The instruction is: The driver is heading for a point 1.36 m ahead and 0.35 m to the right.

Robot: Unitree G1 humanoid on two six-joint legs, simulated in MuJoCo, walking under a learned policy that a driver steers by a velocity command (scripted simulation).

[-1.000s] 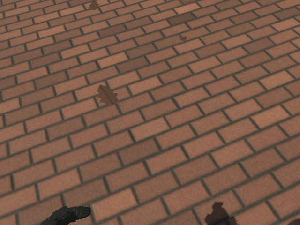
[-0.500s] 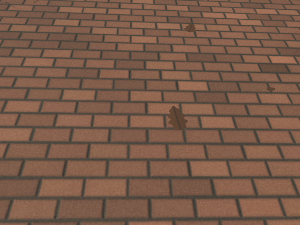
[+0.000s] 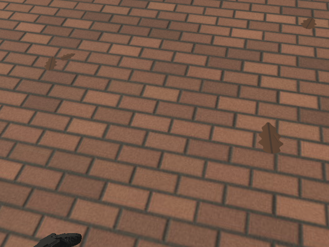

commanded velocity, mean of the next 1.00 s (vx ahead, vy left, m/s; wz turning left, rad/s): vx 0.02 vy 0.00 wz -0.15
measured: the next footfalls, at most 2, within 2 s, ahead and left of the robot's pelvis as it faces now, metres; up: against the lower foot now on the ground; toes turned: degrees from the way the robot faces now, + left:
left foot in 0.20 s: +0.04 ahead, +0.15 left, +0.00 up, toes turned -1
left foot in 1.26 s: +0.17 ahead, +0.10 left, +0.00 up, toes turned -30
